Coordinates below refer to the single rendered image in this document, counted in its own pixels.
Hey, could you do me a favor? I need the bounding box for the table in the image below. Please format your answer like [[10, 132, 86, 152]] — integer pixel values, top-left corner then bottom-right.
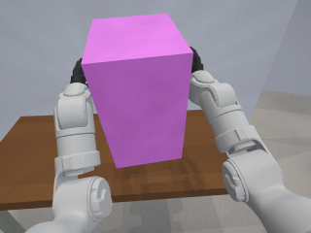
[[0, 110, 228, 233]]

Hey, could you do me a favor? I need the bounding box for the robot right upper arm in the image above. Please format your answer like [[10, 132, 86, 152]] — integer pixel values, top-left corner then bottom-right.
[[222, 149, 311, 233]]

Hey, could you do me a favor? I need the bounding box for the right robot forearm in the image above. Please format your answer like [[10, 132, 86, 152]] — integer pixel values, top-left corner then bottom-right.
[[189, 70, 285, 184]]

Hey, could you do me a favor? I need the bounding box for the right robot hand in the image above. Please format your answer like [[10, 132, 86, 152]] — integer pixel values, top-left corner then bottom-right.
[[190, 47, 204, 73]]

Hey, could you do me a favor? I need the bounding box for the left robot forearm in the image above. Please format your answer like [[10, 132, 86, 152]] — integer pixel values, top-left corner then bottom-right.
[[52, 83, 101, 214]]

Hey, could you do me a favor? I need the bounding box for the left robot hand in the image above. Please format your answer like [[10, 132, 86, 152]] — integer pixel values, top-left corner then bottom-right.
[[70, 58, 91, 96]]

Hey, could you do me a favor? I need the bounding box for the carton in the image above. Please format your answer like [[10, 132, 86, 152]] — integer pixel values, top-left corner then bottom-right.
[[81, 13, 193, 169]]

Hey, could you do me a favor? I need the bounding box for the robot left upper arm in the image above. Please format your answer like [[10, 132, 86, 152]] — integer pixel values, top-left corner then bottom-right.
[[24, 176, 113, 233]]

